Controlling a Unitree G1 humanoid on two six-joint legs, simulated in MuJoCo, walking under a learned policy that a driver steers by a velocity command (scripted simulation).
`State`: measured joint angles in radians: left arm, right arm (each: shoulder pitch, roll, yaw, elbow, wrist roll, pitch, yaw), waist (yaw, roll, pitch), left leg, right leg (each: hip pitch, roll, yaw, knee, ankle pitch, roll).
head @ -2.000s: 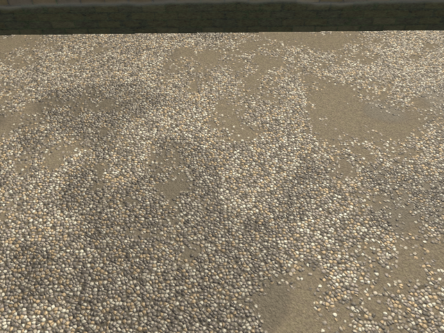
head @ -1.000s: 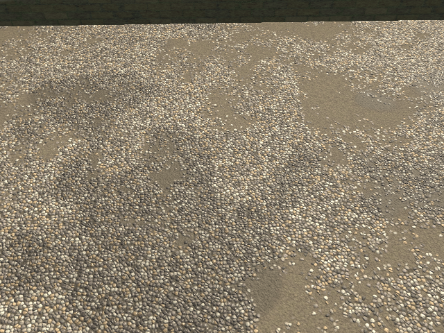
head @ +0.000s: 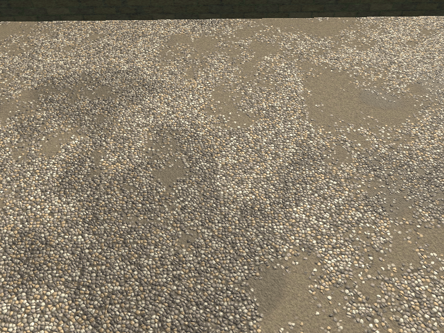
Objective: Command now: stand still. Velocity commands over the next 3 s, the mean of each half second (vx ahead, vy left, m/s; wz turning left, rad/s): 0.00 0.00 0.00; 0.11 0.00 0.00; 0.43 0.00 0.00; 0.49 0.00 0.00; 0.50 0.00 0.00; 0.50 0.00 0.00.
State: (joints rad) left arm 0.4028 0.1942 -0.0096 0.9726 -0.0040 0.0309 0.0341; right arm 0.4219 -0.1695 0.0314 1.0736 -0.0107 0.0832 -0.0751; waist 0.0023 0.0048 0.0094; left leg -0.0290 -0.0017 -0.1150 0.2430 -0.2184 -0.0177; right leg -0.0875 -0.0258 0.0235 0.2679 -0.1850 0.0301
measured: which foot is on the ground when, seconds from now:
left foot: down 0.00-1.00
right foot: down 0.00-1.00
